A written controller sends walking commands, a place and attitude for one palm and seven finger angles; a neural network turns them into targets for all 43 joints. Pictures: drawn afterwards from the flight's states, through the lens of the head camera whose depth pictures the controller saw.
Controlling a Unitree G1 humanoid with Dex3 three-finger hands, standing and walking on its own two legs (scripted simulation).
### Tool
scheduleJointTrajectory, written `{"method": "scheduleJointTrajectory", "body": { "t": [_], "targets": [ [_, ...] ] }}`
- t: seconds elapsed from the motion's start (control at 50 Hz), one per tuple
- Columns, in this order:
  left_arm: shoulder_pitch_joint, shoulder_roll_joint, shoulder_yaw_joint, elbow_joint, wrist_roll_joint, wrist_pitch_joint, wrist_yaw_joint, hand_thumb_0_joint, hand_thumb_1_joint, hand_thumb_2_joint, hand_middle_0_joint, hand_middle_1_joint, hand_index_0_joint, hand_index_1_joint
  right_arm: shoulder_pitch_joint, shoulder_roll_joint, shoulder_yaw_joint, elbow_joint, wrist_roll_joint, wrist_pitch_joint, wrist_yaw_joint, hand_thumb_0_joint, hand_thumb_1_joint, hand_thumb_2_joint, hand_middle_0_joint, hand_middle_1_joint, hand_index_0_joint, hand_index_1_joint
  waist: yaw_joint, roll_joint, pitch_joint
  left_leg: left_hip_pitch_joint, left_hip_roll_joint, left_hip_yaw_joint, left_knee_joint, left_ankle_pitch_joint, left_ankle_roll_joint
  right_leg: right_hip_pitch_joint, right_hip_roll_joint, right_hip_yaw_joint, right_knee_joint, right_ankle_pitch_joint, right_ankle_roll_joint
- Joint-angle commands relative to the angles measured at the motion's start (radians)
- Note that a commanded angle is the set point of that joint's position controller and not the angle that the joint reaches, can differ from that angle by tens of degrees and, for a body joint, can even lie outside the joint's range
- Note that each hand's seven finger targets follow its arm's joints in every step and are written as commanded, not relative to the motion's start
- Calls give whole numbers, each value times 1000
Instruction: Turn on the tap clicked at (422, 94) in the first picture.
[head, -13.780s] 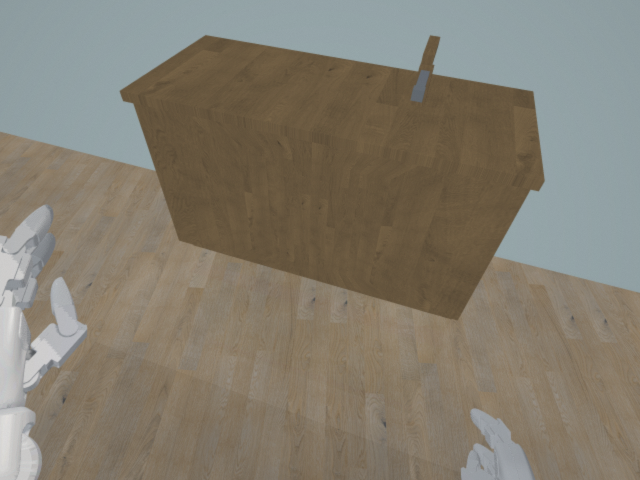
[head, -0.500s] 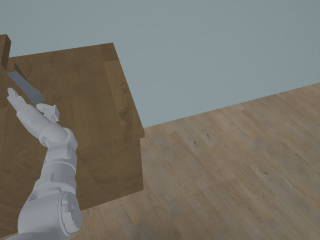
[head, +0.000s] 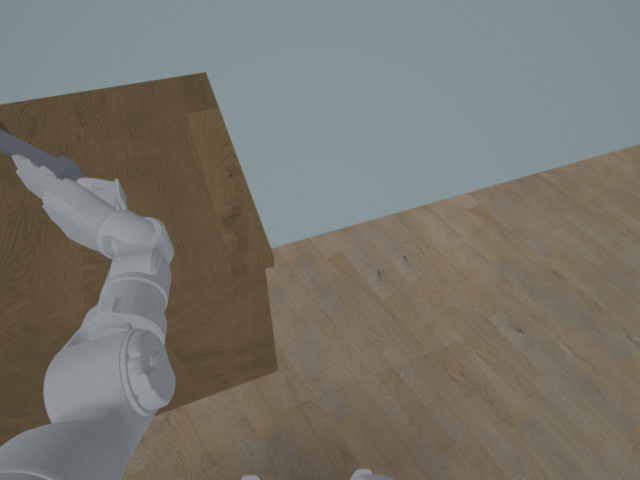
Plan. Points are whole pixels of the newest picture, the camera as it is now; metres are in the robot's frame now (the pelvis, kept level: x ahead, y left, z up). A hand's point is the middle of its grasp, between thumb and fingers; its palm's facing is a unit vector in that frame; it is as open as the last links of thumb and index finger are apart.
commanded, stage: push the lever round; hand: left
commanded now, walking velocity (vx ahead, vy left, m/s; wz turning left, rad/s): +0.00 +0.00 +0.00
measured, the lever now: (64, 173) +0.49 +0.30 +0.09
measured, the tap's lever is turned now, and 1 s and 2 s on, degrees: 41 68 60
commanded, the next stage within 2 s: lift the hand up off the lever in 0.54 s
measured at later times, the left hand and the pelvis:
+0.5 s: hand (131, 167) +0.51 +0.23 +0.08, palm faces +0.84 -0.54 -0.12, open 8.4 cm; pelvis +0.01 -0.01 +0.00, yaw +0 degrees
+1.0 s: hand (133, 154) +0.53 +0.23 +0.09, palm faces +0.82 -0.56 -0.12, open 8.8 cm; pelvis +0.02 -0.01 +0.00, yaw -1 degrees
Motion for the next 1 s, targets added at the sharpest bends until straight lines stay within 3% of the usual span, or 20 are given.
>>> {"method": "scheduleJointTrajectory", "body": {
  "t": [0.0, 0.02, 0.08, 0.1, 0.12, 0.18, 0.2, 0.22, 0.26, 0.3, 0.34, 0.4, 0.52, 0.56, 0.64, 0.66, 0.74, 0.76, 0.78, 0.98],
  "targets": [
    [-486, 242, -8, -173, 54, -37, 15, 0, 900, 900, -150, -150, -150, -150, 104, -169, -49, -58, -5, -23, -2, 0, -900, -900, 200, 300, 200, 300, -14, 51, -356, 166, 4, -8, -84, 323, 8, 214, -19, 61, -100, 302, 41],
    [-483, 218, -29, -149, 59, -30, 16, 0, 900, 900, -150, -150, -150, -150, 107, -165, -48, -60, -2, -23, 1, 0, -900, -900, 200, 300, 200, 300, -25, 44, -352, 163, 4, -6, -84, 318, 10, 207, -19, 61, -102, 296, 44],
    [-514, 238, -24, -130, 69, -24, 23, 0, 900, 900, -150, -150, -150, -150, 117, -170, -49, -58, -5, -28, 4, 0, -900, -900, 200, 300, 200, 300, -38, 17, -343, 142, 6, -1, -79, 295, 18, 203, -21, 65, -112, 294, 48],
    [-505, 264, 0, -129, 70, -26, 25, 0, 900, 900, -150, -150, -150, -150, 124, -172, -49, -54, -6, -27, 2, 0, -900, -900, 200, 300, 200, 300, -25, 37, -346, 143, 6, -5, -82, 304, 16, 209, -19, 66, -109, 303, 45],
    [-507, 243, -21, -125, 69, -25, 23, 0, 900, 900, -150, -150, -150, -150, 127, -169, -47, -58, -5, -28, 4, 0, -900, -900, 200, 300, 200, 300, -33, 36, -352, 143, 5, -2, -84, 305, 17, 209, -19, 66, -107, 306, 46],
    [-530, 260, -14, -130, 74, -29, 22, 0, 900, 900, -150, -150, -150, -150, 138, -170, -50, -58, -7, -30, 6, 0, -900, -900, 200, 300, 200, 300, -36, 47, -366, 143, 5, 6, -73, 317, 20, 219, -21, 72, -110, 339, 50],
    [-509, 297, 20, -123, 74, -29, 22, 0, 900, 900, -150, -150, -150, -150, 150, -174, -51, -53, -8, -27, 5, 0, -900, -900, 200, 300, 200, 300, -24, 44, -376, 138, 5, 1, -74, 324, 20, 234, -21, 72, -106, 349, 48],
    [-506, 265, -9, -113, 74, -25, 19, 0, 900, 900, -150, -150, -150, -150, 149, -171, -50, -59, -4, -26, 6, 0, -900, -900, 200, 300, 200, 300, -36, 40, -370, 138, 7, 3, -77, 321, 20, 225, -20, 70, -104, 342, 50],
    [-528, 269, -9, -113, 74, -23, 19, 0, 900, 900, -150, -150, -150, -150, 150, -172, -49, -56, -6, -28, 8, 0, -900, -900, 200, 300, 200, 300, -41, 49, -362, 137, 6, 7, -72, 316, 23, 220, -21, 73, -112, 347, 52],
    [-519, 288, 8, -119, 71, -24, 17, 0, 900, 900, -150, -150, -150, -150, 157, -174, -51, -56, -6, -27, 6, 0, -900, -900, 200, 300, 200, 300, -34, 54, -375, 133, 6, 7, -71, 320, 22, 234, -21, 76, -108, 362, 52],
    [-528, 286, 3, -104, 71, -20, 15, 0, 900, 900, -150, -150, -150, -150, 163, -174, -50, -57, -4, -29, 7, 0, -900, -900, 200, 300, 200, 300, -44, 33, -369, 118, 5, 12, -69, 310, 25, 239, -25, 77, -110, 370, 58],
    [-524, 344, 46, -86, 70, -11, 13, 0, 900, 900, -150, -150, -150, -150, 172, -181, -49, -58, -3, -27, 3, 0, -900, -900, 200, 300, 200, 300, -44, 11, -360, 83, 4, 14, -71, 291, 29, 265, -31, 86, -116, 395, 65],
    [-550, 361, 43, -45, 81, 0, 7, 0, 900, 900, -150, -150, -150, -150, 195, -184, -45, -59, -2, -31, 4, 0, -900, -900, 200, 300, 200, 300, -58, 12, -350, 74, 6, 16, -71, 288, 30, 246, -31, 84, -115, 395, 69],
    [-553, 392, 66, -59, 81, -2, 8, 0, 900, 900, -150, -150, -150, -150, 201, -185, -44, -66, -4, -31, 4, 0, -900, -900, 200, 300, 200, 300, -47, 34, -380, 74, 5, 18, -67, 302, 30, 264, -34, 89, -110, 423, 71],
    [-568, 400, 65, -27, 84, 6, 4, 0, 900, 900, -150, -150, -150, -150, 214, -189, -43, -67, -2, -29, 6, 0, -900, -900, 200, 300, 200, 300, -60, 18, -369, 65, 8, 15, -66, 300, 30, 252, -34, 86, -111, 418, 74],
    [-554, 401, 69, -32, 85, 5, 4, 0, 900, 900, -150, -150, -150, -150, 216, -186, -43, -73, -3, -31, 8, 0, -900, -900, 200, 300, 200, 300, -46, 36, -380, 71, 7, 17, -70, 308, 28, 260, -31, 84, -110, 416, 70],
    [-526, 410, 89, -62, 75, 3, 1, 0, 900, 900, -150, -150, -150, -150, 229, -187, -46, -76, -2, -28, 12, 0, -900, -900, 200, 300, 200, 300, -34, 26, -417, 102, 10, 18, -69, 360, 27, 299, -30, 81, -105, 478, 72],
    [-496, 405, 92, -62, 72, 8, -1, 0, 900, 900, -150, -150, -150, -150, 226, -184, -46, -81, -1, -28, 14, 0, -900, -900, 200, 300, 200, 300, -25, 37, -413, 98, 7, 23, -71, 360, 26, 309, -29, 82, -107, 485, 72],
    [-499, 402, 88, -55, 71, 13, -3, 0, 900, 900, -150, -150, -150, -150, 225, -186, -44, -80, 1, -27, 14, 0, -900, -900, 200, 300, 200, 300, -32, 17, -390, 87, 8, 23, -76, 344, 27, 308, -30, 80, -112, 472, 72],
    [-524, 376, 69, -107, 70, 16, 1, 0, 900, 900, -150, -150, -150, -150, 216, -187, -51, -67, -1, -30, 17, 0, -900, -900, 200, 300, 200, 300, -34, 40, -354, 146, 14, 15, -103, 374, 24, 283, -18, 65, -126, 418, 58]
  ]
}}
